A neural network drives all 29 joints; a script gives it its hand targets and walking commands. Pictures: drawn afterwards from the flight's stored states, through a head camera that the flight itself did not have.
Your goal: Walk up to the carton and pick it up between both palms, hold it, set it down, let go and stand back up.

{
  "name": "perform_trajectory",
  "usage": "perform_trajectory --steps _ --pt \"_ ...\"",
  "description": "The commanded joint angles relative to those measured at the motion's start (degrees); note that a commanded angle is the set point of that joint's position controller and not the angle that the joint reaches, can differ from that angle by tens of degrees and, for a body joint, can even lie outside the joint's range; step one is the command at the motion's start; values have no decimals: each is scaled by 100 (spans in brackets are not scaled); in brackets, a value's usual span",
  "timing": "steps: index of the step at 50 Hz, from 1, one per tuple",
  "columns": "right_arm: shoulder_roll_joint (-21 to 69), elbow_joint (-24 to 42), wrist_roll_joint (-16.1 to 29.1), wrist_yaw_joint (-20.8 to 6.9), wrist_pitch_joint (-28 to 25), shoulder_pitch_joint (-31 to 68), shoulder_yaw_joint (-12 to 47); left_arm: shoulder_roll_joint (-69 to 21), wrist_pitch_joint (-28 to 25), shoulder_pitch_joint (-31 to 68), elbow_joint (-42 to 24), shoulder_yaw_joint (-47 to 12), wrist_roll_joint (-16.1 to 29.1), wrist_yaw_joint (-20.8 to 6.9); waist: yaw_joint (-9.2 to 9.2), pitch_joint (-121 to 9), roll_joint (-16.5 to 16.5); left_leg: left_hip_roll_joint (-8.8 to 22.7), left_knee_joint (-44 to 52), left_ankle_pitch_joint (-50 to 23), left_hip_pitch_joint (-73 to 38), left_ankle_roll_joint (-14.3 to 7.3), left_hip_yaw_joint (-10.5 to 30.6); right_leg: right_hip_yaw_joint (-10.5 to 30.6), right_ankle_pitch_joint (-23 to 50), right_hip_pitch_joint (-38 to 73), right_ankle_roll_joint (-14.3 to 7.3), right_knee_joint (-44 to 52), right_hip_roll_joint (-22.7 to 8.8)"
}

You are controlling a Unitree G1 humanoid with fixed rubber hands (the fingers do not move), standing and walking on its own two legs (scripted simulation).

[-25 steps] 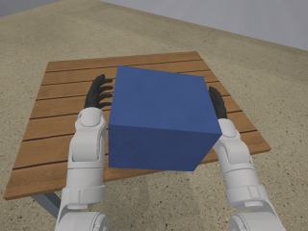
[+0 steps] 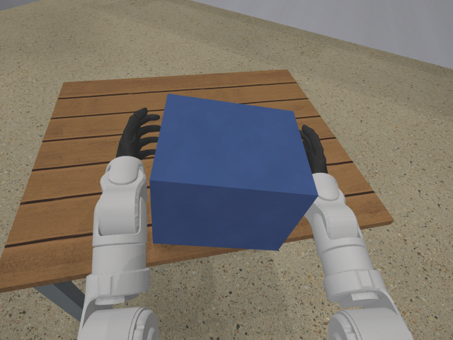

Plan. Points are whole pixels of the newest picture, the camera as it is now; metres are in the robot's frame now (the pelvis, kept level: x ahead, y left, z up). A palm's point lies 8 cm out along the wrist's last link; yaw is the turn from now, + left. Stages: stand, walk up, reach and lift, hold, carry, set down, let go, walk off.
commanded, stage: hold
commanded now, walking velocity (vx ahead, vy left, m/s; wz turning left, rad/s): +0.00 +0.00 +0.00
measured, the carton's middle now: (225, 175) +0.35 -0.01 +0.12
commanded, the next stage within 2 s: none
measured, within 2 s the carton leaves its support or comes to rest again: neither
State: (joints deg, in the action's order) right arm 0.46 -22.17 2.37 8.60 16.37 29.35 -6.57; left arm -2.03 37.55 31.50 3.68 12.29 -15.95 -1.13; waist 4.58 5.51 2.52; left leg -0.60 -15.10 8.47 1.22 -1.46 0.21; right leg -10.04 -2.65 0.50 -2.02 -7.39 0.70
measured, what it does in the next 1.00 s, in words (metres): stands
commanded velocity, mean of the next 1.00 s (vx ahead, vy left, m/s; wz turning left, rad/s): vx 0.00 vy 0.00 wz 0.00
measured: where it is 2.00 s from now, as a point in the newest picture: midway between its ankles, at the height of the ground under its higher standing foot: outside the picture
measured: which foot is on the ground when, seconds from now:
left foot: down 0.00-1.00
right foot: down 0.00-1.00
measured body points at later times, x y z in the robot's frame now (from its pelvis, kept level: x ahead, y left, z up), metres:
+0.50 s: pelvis -0.01 +0.01 +0.00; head -0.02 +0.04 +0.45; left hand +0.35 +0.16 +0.18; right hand +0.35 -0.15 +0.16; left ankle +0.00 +0.10 -0.75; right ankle +0.03 -0.09 -0.75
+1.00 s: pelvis -0.01 -0.01 +0.00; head -0.01 +0.02 +0.45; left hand +0.37 +0.14 +0.18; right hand +0.36 -0.17 +0.16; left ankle +0.00 +0.10 -0.75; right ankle +0.03 -0.09 -0.75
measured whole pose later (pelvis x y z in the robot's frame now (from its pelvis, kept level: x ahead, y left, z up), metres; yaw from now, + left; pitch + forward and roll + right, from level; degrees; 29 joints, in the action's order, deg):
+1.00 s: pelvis -0.01 -0.01 +0.00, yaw +0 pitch -6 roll -1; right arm 0.2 -14.6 5.0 11.1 21.4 30.1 -5.2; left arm -0.7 44.0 32.8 -3.4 12.2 -15.8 -3.0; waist 4.0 5.6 3.2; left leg -0.1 -15.9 7.9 2.1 -0.9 0.3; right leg -9.9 -2.0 -0.3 -2.8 -7.9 1.2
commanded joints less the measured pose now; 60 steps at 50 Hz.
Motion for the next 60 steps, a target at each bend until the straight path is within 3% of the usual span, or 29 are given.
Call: perform_trajectory --steps 1,5,8,13,17,18,19,21,22,24,27,28,30,35,38,43,50,54,60 --pt "2318 3013 427 -89 -804 4373 2493 -2466 -524 3006 -1624 -2777 1023 -618 60 -4016 -131 -58 56 -1938 562 -36 241 711 3436 2723 312 -885 -107" --pt "2048 2696 438 -25 -562 3753 2479 -2304 -287 2443 -1456 -2646 883 -633 57 -3469 -237 -12 98 -1914 369 36 308 681 2956 2478 258 -744 -103" --pt "1700 1966 445 -75 -213 3358 2117 -2084 123 2198 -1083 -2244 624 -716 38 -2404 -277 52 299 -1045 405 137 299 575 1655 2011 174 -426 -118" --pt "1644 1593 373 -307 -140 4233 1543 -2083 381 2922 -847 -2043 607 -654 -49 -1818 -383 156 503 280 733 198 232 426 -133 1254 82 -304 -40" --pt "1780 1991 181 -420 -431 4916 1326 -2284 97 3663 -1152 -2346 786 -497 47 -2805 -436 131 287 -163 400 227 187 380 182 1196 80 -415 51" --pt "1792 2854 481 -328 -407 3752 2167 -2429 160 2556 -2167 -2712 751 -479 -100 -3380 -340 75 3 -2075 -359 144 43 520 1591 1902 65 -442 147" --pt "1864 3291 653 -186 -353 4019 2456 -2418 152 2544 -2353 -2930 886 -530 -88 -4074 -464 -60 -254 -2901 -416 178 135 526 2264 2223 82 -488 182" --pt "2157 3605 864 18 -180 4089 2884 -2630 106 2544 -2479 -3139 1054 -626 -123 -4514 -560 -97 -414 -3606 -323 192 237 583 2793 2208 106 -529 146" --pt "2135 3452 908 54 -96 4002 2915 -2593 147 2522 -2367 -3035 982 -689 -151 -4238 -573 -82 -433 -3642 -343 195 230 605 2745 2103 104 -505 110" --pt "1763 2687 858 -20 46 3634 2622 -2265 331 2510 -2001 -2542 690 -753 -160 -3140 -430 -57 -201 -2557 -152 181 119 547 1733 1919 79 -398 50" --pt "1503 1878 732 -233 241 3537 1992 -1996 719 2635 -1516 -2145 556 -751 -151 -1563 -237 264 549 27 606 198 66 485 -439 1372 81 -199 -53" --pt "1470 1787 737 -273 238 3689 1844 -2001 804 2683 -1423 -2105 575 -760 -132 -1366 -215 356 720 607 871 206 120 486 -670 1414 108 -250 -29" --pt "1444 1779 723 -306 175 4054 1636 -2032 843 2799 -1279 -2070 635 -778 -88 -1323 -255 429 820 1096 1191 191 192 466 -751 1564 131 -353 24" --pt "1485 1948 413 -285 -20 4673 1297 -1962 546 3441 -1129 -2120 842 -740 66 -1985 -405 199 514 829 965 132 -39 351 -765 1305 122 -330 11" --pt "1601 2002 241 -276 -78 4592 1331 -1949 351 3565 -1218 -2162 895 -687 57 -2553 -464 91 348 343 707 102 -98 382 -469 1354 97 -336 -21" --pt "1858 2225 337 -158 -25 4116 1843 -1879 251 3136 -1427 -2016 796 -738 -101 -3342 -328 -72 125 -822 665 -5 -74 510 972 2188 171 -523 -86" --pt "2120 2980 1005 197 119 3549 2847 -1891 437 2311 -2090 -2152 756 -965 -256 -3195 -58 -95 44 -2000 406 -89 136 590 2805 2614 381 -637 -217" --pt "2039 3180 1165 303 172 3398 3024 -1904 521 2171 -2293 -2261 795 -1011 -253 -2783 -26 -60 82 -1974 211 -20 129 595 2597 2368 354 -513 -206" --pt "1758 2977 1003 199 139 3528 2560 -1887 543 2567 -2281 -2465 888 -916 -62 -2277 -225 -2 246 -921 257 137 -36 485 869 1723 201 -313 -32"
